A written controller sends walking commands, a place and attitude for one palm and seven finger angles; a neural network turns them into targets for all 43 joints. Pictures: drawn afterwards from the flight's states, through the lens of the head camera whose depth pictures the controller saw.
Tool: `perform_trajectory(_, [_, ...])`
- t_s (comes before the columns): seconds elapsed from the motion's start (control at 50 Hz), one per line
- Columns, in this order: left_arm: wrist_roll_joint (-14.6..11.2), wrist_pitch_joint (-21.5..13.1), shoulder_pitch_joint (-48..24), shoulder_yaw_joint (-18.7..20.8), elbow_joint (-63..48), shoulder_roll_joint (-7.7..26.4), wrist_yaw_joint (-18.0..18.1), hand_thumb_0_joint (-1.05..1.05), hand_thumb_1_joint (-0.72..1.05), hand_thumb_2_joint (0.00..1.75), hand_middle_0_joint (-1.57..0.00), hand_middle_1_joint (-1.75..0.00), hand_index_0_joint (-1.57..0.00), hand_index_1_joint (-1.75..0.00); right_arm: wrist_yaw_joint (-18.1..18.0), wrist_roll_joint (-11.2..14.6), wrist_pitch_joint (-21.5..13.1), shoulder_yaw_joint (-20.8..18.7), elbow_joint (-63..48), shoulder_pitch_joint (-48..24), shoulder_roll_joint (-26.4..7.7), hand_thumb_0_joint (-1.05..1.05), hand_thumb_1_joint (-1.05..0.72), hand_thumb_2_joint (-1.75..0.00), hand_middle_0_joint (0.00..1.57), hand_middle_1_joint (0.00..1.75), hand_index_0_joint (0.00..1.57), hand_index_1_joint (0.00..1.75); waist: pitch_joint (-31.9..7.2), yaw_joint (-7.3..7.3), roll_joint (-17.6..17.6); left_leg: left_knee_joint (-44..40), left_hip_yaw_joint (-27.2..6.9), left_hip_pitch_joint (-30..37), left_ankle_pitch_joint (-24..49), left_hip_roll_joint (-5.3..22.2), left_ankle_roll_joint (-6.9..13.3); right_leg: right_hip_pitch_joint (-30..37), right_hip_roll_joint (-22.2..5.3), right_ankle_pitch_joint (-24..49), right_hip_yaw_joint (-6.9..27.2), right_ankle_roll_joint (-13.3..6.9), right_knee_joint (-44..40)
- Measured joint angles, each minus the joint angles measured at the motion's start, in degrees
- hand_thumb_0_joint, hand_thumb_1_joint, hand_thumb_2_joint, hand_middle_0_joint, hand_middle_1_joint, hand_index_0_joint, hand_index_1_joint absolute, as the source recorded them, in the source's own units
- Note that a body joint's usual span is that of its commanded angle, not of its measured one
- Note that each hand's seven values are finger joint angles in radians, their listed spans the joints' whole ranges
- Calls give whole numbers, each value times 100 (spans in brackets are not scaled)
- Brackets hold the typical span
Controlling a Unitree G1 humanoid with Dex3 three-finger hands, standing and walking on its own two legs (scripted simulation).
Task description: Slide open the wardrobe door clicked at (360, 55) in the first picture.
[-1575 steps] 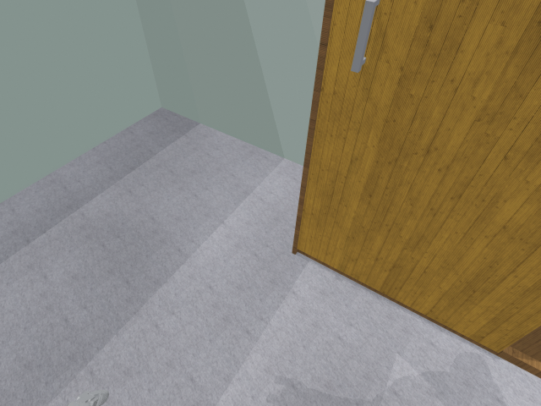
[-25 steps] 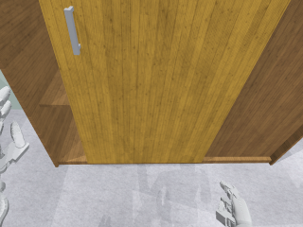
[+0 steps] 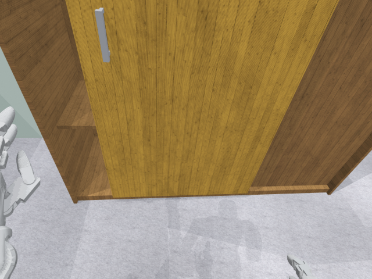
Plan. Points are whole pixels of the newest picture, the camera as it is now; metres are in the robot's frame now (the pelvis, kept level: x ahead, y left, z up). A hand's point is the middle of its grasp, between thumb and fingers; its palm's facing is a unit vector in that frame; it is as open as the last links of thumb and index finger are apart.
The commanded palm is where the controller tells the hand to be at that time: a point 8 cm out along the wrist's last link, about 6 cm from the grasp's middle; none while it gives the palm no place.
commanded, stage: stop stepping back and stand still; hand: left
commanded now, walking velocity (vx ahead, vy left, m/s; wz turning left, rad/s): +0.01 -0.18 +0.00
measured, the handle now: (104, 35) +0.72 +0.29 +0.22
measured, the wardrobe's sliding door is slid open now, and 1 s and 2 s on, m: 0.21 0.21 0.21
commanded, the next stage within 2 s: let the arm hang, fingers relaxed in 0.16 s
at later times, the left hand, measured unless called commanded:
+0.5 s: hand out of the picture +0.12 +0.18 -0.14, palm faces +0.04 -0.98 -0.21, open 7.4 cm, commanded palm none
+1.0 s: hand out of the picture +0.09 +0.25 -0.14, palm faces +0.02 -0.95 -0.30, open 7.3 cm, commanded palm none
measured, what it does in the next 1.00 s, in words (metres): stands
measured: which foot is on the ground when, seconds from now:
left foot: down 0.00-1.00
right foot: down 0.00-1.00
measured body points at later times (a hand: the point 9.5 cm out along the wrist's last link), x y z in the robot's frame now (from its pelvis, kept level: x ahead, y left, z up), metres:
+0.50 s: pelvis +0.01 +0.00 -0.01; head +0.01 -0.01 +0.44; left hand +0.11 +0.23 -0.13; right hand +0.14 -0.25 -0.13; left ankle +0.06 +0.13 -0.72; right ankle +0.04 -0.10 -0.72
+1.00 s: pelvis +0.03 +0.02 +0.02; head +0.05 +0.02 +0.47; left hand +0.09 +0.30 -0.11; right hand +0.11 -0.23 -0.12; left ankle +0.02 +0.11 -0.72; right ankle +0.04 -0.10 -0.72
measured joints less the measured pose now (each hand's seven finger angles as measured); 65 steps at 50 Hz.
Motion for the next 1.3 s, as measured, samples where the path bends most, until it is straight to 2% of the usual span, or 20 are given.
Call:
perform_trajectory(0.06, [-66, -186, 469, 398, -341, 531, -99, 1, 89, 90, -20, -31, -21, -30, 110, -6, -67, 101, -101, -162, 395, 2, -90, -90, 21, 30, 20, 30, 209, -129, -138, -50, 123, 68, -35, -4, -99, -557, 106, -197, 26, 80, 899])
perform_trajectory(0.1, [-69, -217, 761, 568, -516, 711, -135, 1, 89, 90, -21, -31, -21, -30, 204, -4, -74, 187, -156, -80, 528, 1, -90, -90, 21, 30, 20, 30, 230, -146, -28, -185, 50, 89, -17, 62, -96, -565, 130, -45, -189, 110, 515])
perform_trajectory(0.18, [-31, -257, 1148, 719, -634, 821, -130, 1, 89, 90, -21, -31, -21, -30, 311, 0, -8, 283, -213, 125, 522, 1, -90, -90, 21, 30, 20, 30, 178, 42, 292, 213, -27, -136, -541, 184, -82, -55, 149, 346, -456, 14, -860])
perform_trajectory(0.22, [-5, -224, 1089, 639, -531, 711, -133, 1, 89, 90, -21, -31, -22, -30, 327, 15, 86, 247, -86, 87, 426, 1, -90, -90, 21, 30, 20, 30, 210, 198, 400, 1069, -153, -435, -1220, 84, -8, -91, 131, 977, -487, -133, -839])
perform_trajectory(0.26, [1, -154, 907, 455, -316, 435, -129, 1, 89, 90, -21, -31, -22, -30, 334, 16, 137, 206, 156, 16, 305, 1, -90, -90, 21, 30, 20, 30, 218, 365, 421, 1878, -210, -653, -1375, -97, 1, -10, 81, 978, -455, -148, -855])
perform_trajectory(0.3, [207, 30, 441, 58, 503, 187, -266, 0, 89, 90, -20, -31, -21, -30, 509, -15, 243, 71, 341, -13, 152, 1, -90, -90, 21, 30, 20, 30, 73, 373, 431, 2056, 18, -855, -1496, -145, -33, -31, -90, 897, -535, -82, -856])
perform_trajectory(0.36, [267, 810, -212, -646, 2299, -269, -533, 0, 90, 90, -20, -30, -20, -30, 596, -54, 629, -20, 400, -169, -122, 1, -90, -90, 21, 30, 20, 30, 9, 255, 556, 986, 197, -565, -681, -200, -89, -186, -325, 644, -647, 39, -444])
perform_trajectory(0.38, [266, 1022, -315, -880, 2874, -408, -606, 0, 90, 90, -19, -30, -20, -30, 613, -88, 717, -25, 351, -207, -221, 1, -90, -90, 21, 30, 20, 30, -5, 208, 671, 585, 112, -420, -406, -156, -12, -306, -307, 521, -680, 67, -213])
perform_trajectory(0.42, [283, 1311, -464, -1298, 4039, -601, -762, 0, 90, 90, -19, -30, -20, -30, 608, -200, 835, -34, 395, -388, -247, 1, -90, -90, 21, 30, 20, 30, 75, 98, 659, 712, 74, -546, -396, -141, 93, -590, -300, 204, -565, 120, 295])
perform_trajectory(0.46, [300, 1508, -513, -1642, 5084, -790, -924, 0, 91, 90, -19, -30, -20, -30, 583, -280, 925, 34, 460, -493, -142, 1, -90, -90, 21, 30, 20, 30, 219, 16, 431, 870, 193, -573, -509, -174, 27, -677, -244, 187, -302, 125, 445])
perform_trajectory(0.48, [314, 1553, -514, -1801, 5546, -924, -993, 0, 91, 90, -19, -30, -20, -30, 577, -296, 936, 64, 504, -479, -109, 1, -90, -90, 21, 30, 20, 30, 272, -31, 377, 850, 169, -557, -512, -169, -14, -636, -217, 268, -306, 60, 381])
perform_trajectory(0.52, [307, 1522, -425, -2039, 6245, -1193, -1065, 0, 92, 90, -19, -30, -20, -30, 574, -278, 968, 91, 645, -387, -61, 1, -90, -90, 21, 30, 20, 30, 332, -24, 316, 763, 48, -544, -521, -154, -62, -534, -147, 312, -393, -22, 165])
perform_trajectory(0.54, [222, 1386, -380, -1891, 6366, -1244, -966, -2, 96, 90, -20, -30, -21, -30, 563, -252, 997, 76, 730, -316, -16, 1, -90, -90, 21, 30, 20, 30, 342, 46, 271, 767, -72, -583, -645, -188, -58, -508, -104, 347, -437, -54, 38])
perform_trajectory(0.58, [270, 1187, -370, -1854, 6639, -1097, -918, -5, 101, 90, -21, -30, -21, -30, 549, -208, 1065, 47, 951, -237, 59, 1, -90, -90, 21, 30, 20, 30, 403, 226, 194, 1034, -253, -634, -933, -271, -36, -403, -13, 504, -473, -107, -296])
perform_trajectory(0.62, [334, 1106, -344, -1866, 6956, -948, -933, -5, 102, 90, -21, -30, -21, -30, 535, -192, 1094, -1, 1119, -218, 95, 1, -90, -90, 21, 30, 20, 30, 447, 295, 171, 1215, -310, -586, -1047, -346, -15, -289, 53, 689, -459, -134, -652])
perform_trajectory(0.72, [286, 1111, -393, -1893, 7704, -696, -923, -3, 97, 90, -20, -30, -21, -30, 470, -118, 935, -62, 1431, -141, 52, 1, -90, -90, 20, 30, 20, 30, 499, 192, 305, -137, -270, 201, -574, -403, 65, -82, 90, 853, -481, -10, -1074])
perform_trajectory(0.76, [259, 1121, -512, -1891, 7902, -603, -907, -2, 96, 90, -20, -30, -21, -30, 434, -117, 918, -8, 1617, -185, 65, 1, -90, -90, 20, 30, 20, 30, 563, 261, 267, -318, -194, 362, -537, -444, 101, 78, 60, 988, -403, 90, -1301])
perform_trajectory(0.82, [234, 1099, -703, -1921, 8125, -511, -908, -1, 94, 90, -20, -30, -21, -30, 400, -97, 880, 43, 1799, -272, 34, 1, -90, -90, 20, 30, 20, 30, 588, 283, 296, -600, -121, 584, -388, -482, 138, 292, 44, 1122, -330, 101, -1600])
perform_trajectory(1.06, [235, 991, -1501, -2043, 8505, -370, -966, 0, 91, 90, -20, -30, -20, -30, 477, -102, 802, 92, 2198, -766, -230, 1, -90, -90, 21, 30, 20, 30, 366, 227, 451, -1346, 23, 1068, -38, -617, 251, 674, -47, 1440, -184, 203, -2203])
perform_trajectory(1.3, [234, 945, -1732, -2074, 8670, -289, -982, 0, 91, 90, -20, -30, -21, -30, 482, -87, 748, 67, 2417, -931, -537, 1, -90, -90, 21, 30, 20, 30, 399, 164, 371, -1650, 70, 1292, 97, -676, 269, 817, -89, 1508, -130, 238, -2356])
